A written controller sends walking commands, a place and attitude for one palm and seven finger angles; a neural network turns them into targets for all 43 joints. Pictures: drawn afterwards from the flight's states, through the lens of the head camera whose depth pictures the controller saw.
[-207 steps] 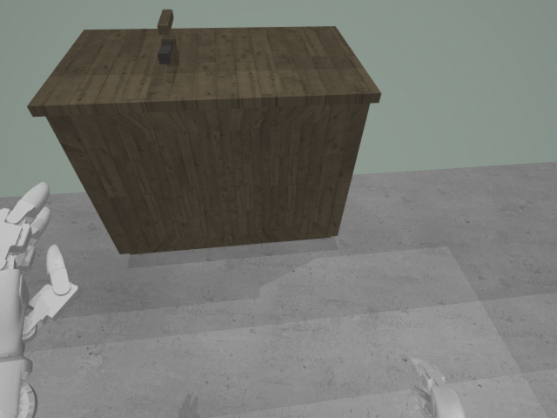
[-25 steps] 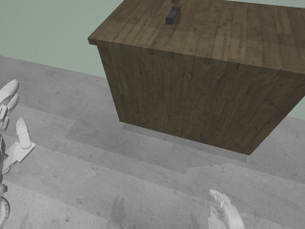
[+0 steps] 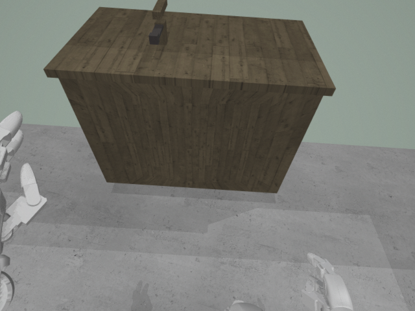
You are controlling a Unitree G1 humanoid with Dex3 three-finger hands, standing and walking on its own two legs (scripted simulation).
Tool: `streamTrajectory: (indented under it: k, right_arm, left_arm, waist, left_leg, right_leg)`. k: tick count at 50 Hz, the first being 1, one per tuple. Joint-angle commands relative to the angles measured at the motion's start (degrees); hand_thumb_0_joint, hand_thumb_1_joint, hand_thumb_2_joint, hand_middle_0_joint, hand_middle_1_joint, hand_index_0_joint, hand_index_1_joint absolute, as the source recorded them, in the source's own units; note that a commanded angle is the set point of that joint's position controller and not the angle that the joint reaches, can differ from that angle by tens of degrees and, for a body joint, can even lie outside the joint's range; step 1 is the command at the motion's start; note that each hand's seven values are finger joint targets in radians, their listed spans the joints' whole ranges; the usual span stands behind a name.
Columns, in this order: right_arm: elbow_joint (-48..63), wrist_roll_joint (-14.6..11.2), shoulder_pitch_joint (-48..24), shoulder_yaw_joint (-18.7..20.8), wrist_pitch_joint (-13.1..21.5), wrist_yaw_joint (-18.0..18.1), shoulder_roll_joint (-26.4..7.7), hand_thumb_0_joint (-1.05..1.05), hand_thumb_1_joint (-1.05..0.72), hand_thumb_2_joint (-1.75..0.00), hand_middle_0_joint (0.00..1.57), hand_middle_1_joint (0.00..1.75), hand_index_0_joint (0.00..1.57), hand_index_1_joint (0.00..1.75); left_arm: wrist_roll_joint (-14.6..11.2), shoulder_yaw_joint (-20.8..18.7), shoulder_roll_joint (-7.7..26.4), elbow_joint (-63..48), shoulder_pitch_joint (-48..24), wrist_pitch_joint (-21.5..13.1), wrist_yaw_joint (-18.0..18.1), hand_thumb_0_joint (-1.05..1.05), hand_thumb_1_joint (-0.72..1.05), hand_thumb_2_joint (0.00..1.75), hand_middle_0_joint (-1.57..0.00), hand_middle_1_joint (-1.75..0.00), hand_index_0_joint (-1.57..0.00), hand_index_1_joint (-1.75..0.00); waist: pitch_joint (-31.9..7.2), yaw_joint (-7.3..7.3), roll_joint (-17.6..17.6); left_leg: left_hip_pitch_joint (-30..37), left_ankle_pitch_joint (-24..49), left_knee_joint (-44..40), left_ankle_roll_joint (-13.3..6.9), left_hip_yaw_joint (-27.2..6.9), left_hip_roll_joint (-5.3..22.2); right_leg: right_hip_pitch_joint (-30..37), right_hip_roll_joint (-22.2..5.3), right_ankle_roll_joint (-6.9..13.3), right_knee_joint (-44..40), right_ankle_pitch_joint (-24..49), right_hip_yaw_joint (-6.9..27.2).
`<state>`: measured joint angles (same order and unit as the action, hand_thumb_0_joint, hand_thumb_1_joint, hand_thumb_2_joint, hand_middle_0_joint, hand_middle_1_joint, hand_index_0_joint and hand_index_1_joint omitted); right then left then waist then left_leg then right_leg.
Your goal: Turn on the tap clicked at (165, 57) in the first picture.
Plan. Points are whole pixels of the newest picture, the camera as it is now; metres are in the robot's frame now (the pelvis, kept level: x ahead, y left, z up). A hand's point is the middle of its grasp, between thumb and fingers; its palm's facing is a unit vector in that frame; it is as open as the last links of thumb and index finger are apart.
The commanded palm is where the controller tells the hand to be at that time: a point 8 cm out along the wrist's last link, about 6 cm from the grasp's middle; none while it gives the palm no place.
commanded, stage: turn to face it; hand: left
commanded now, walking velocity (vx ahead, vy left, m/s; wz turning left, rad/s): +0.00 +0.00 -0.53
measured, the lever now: (154, 38) +0.87 +0.26 +0.09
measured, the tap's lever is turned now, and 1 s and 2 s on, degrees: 0 0 0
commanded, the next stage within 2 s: take the last steps up to it in 0.40 s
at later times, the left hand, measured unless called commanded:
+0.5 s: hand (145, 204) +0.22 +0.11 +0.18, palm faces +0.14 -0.83 -0.54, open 7.4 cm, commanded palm +0.18 +0.17 +0.18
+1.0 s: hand (143, 201) +0.22 +0.12 +0.18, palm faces +0.22 -0.88 -0.42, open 7.4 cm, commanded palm +0.18 +0.18 +0.18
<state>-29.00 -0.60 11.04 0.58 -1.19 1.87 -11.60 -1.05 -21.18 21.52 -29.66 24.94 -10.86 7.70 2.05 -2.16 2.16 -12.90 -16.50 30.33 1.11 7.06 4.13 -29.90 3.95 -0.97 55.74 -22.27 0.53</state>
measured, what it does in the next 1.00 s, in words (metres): steps on the spot: right foot, then left foot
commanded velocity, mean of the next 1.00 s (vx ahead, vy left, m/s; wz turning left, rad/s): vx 0.16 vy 0.08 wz -0.13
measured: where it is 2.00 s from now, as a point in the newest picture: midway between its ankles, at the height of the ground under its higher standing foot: outside the picture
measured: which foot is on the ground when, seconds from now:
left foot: down 0.00-0.22, up 0.24-0.58, down 0.60-0.82, up 0.84-1.00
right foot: up 0.00-0.18, down 0.20-1.00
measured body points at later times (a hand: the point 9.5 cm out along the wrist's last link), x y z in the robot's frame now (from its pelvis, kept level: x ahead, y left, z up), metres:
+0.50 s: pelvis -0.05 -0.06 +0.00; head +0.00 -0.09 +0.45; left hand +0.21 +0.16 +0.21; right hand +0.04 -0.36 -0.10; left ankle -0.02 +0.07 -0.70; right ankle -0.02 -0.15 -0.73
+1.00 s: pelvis -0.03 -0.06 +0.01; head -0.02 -0.08 +0.45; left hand +0.21 +0.17 +0.20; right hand +0.06 -0.31 -0.11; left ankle +0.02 +0.07 -0.69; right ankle -0.07 -0.16 -0.73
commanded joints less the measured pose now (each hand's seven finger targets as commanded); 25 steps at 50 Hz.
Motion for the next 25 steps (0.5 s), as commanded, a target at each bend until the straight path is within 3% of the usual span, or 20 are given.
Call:
streamTrajectory:
  k: [1,5,8,9,10,11,12,13,15,18,22,25]
  right_arm:
    - [6.6,-0.4,-2.4,2.4,4.2,-0.9,-7.5,0.0,-0.9,-0.9,0.2,0.3,0.2,0.3]
    - [6.1,0.0,-1.0,2.3,6.2,-1.1,-8.2,0.0,-0.9,-0.9,0.2,0.3,0.2,0.3]
    - [6.0,-0.1,-0.8,2.4,7.0,-1.5,-8.0,0.0,-0.9,-0.9,0.2,0.3,0.2,0.3]
    - [6.2,-0.5,-0.7,2.1,6.9,-1.9,-7.2,0.0,-0.9,-0.9,0.2,0.3,0.2,0.3]
    - [6.8,-0.7,-1.4,1.7,6.8,-1.6,-5.4,0.0,-0.9,-0.9,0.2,0.3,0.2,0.3]
    - [7.7,-1.0,-3.2,1.6,6.5,-1.3,-5.1,0.0,-0.9,-0.9,0.2,0.3,0.2,0.3]
    - [7.3,-1.0,-4.3,2.1,5.9,-1.1,-5.4,0.0,-0.9,-0.9,0.2,0.3,0.2,0.3]
    - [6.6,-0.6,-5.0,1.0,4.9,-1.2,-4.1,0.0,-0.9,-0.9,0.2,0.3,0.2,0.3]
    - [5.3,-0.1,-5.9,0.1,3.3,-0.8,-3.1,0.0,-0.9,-0.9,0.2,0.3,0.2,0.3]
    - [4.2,0.0,-6.6,1.1,3.0,0.4,-4.0,0.0,-0.9,-0.9,0.2,0.3,0.2,0.3]
    - [4.6,-0.1,-5.0,2.0,3.9,1.3,-5.7,0.0,-0.9,-0.9,0.2,0.3,0.2,0.3]
    - [4.6,-0.2,-4.1,2.1,4.4,1.8,-6.3,0.0,-0.9,-0.9,0.2,0.3,0.2,0.3]
  left_arm:
    - [-0.1,-1.8,6.1,-11.8,-4.3,-3.6,0.9,0.0,0.9,0.9,-0.2,-0.3,-0.2,-0.3]
    - [-0.3,-2.7,7.5,-11.9,-6.4,-3.4,0.9,0.0,0.9,0.9,-0.2,-0.3,-0.2,-0.3]
    - [-0.2,-4.8,9.1,-11.4,-4.1,-3.2,0.9,0.0,0.9,0.9,-0.2,-0.3,-0.2,-0.3]
    - [-0.2,-5.8,10.1,-12.5,-3.9,-3.6,1.0,0.0,0.9,0.9,-0.2,-0.3,-0.2,-0.3]
    - [0.1,-8.4,13.3,-12.6,-2.4,-4.2,1.7,0.0,0.9,0.9,-0.2,-0.3,-0.2,-0.3]
    - [-1.2,-11.4,15.0,-12.0,0.1,-3.8,2.2,0.0,0.9,0.9,-0.2,-0.3,-0.2,-0.3]
    - [-2.3,-11.9,15.2,-14.3,2.2,-3.7,2.1,0.0,0.9,0.9,-0.2,-0.3,-0.2,-0.3]
    - [-2.1,-14.2,15.6,-14.0,7.1,-3.7,2.3,0.0,0.9,0.9,-0.2,-0.3,-0.2,-0.3]
    - [-2.4,-13.8,13.1,-15.0,10.1,-4.4,2.6,0.0,0.9,0.9,-0.2,-0.3,-0.2,-0.3]
    - [-2.5,-13.4,12.3,-13.6,9.8,-4.6,2.7,0.0,0.9,0.9,-0.2,-0.3,-0.2,-0.3]
    - [-2.1,-11.1,11.0,-11.4,7.9,-3.8,2.4,0.0,0.9,0.9,-0.2,-0.3,-0.2,-0.3]
    - [-1.5,-9.1,10.3,-11.2,5.6,-3.5,2.5,0.0,0.9,0.9,-0.2,-0.3,-0.2,-0.3]
  waist:
    - [-0.2,1.3,-15.3]
    - [-3.1,2.41,-17.5]
    - [-6.8,1.77,-16.2]
    - [-9.0,1.83,-10.8]
    - [-11.3,1.52,1.9]
    - [-13.4,0.11,14.5]
    - [-14.4,0.09,13.1]
    - [-15.4,0.78,7.7]
    - [-14.3,1.56,3.6]
    - [-13.6,2.26,4.7]
    - [-11.5,1.22,6.0]
    - [-11.1,1.35,4.5]
  left_leg:
    - [-1.1,14.1,-12.1,-6.3,-4.0,17.0]
    - [3.2,25.1,-7.4,-4.0,-1.2,16.4]
    - [2.3,23.8,1.9,-1.5,1.4,14.5]
    - [-1.2,19.5,8.6,-0.2,2.1,12.4]
    - [-10.4,4.1,19.3,1.9,4.1,6.9]
    - [-20.1,-18.0,29.7,3.4,-0.4,0.7]
    - [-20.5,-17.0,35.8,3.0,-7.4,1.9]
    - [-23.7,-15.2,38.0,3.1,-9.0,2.5]
    - [-21.9,-11.3,36.0,3.5,-7.4,1.9]
    - [-16.5,-8.3,26.7,3.4,-5.2,1.2]
    - [-10.8,-7.7,17.4,1.9,-4.0,-0.3]
    - [-5.1,-5.6,7.9,0.9,-3.6,-1.4]
  right_leg:
    - [0.2,-5.3,-2.5,0.1,-2.7,-3.8]
    - [7.8,-3.2,-2.7,-15.2,-1.4,-8.8]
    - [18.3,-2.8,-1.6,-29.2,9.0,-9.6]
    - [24.4,-6.5,0.2,-32.3,17.6,-5.8]
    - [31.8,-15.4,4.8,-31.0,40.9,6.1]
    - [33.4,-22.2,9.6,-30.8,56.6,19.4]
    - [31.5,-24.1,10.4,-30.9,53.7,19.6]
    - [34.7,-23.5,11.8,-28.6,50.7,18.6]
    - [31.3,-20.3,10.8,-29.5,46.1,12.0]
    - [26.6,-18.3,9.8,-31.3,41.5,9.1]
    - [19.8,-18.1,10.6,-35.1,26.3,13.2]
    - [17.3,-17.1,9.4,-36.2,18.1,14.4]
